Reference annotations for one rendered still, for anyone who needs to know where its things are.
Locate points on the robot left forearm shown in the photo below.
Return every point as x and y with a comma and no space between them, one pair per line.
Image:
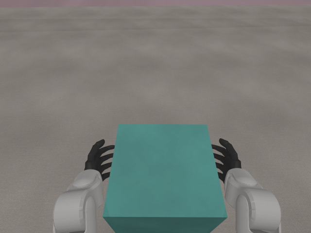
75,210

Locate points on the robot left hand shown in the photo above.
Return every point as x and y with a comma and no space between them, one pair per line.
94,160

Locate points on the carton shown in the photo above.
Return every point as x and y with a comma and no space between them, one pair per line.
163,179

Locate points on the robot right hand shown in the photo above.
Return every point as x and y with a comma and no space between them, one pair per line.
230,159

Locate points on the robot right forearm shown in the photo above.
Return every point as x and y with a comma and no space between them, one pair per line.
257,209

